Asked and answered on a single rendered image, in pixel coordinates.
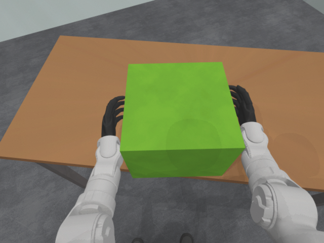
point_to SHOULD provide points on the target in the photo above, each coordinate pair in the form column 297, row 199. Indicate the table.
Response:
column 60, row 120

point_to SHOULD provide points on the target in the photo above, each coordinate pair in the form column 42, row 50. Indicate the robot left hand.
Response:
column 109, row 119

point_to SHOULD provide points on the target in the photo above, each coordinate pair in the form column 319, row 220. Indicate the left robot forearm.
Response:
column 102, row 186

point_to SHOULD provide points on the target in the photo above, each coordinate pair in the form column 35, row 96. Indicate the right robot upper arm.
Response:
column 287, row 214

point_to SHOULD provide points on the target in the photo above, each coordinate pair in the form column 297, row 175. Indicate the right robot forearm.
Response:
column 259, row 165

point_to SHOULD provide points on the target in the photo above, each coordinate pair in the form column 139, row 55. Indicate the carton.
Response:
column 179, row 121

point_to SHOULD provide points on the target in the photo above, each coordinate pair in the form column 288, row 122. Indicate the robot right foot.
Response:
column 186, row 238

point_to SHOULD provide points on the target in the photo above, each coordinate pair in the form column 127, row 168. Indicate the robot right hand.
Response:
column 244, row 107

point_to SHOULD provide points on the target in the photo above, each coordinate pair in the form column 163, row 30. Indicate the left robot upper arm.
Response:
column 87, row 228

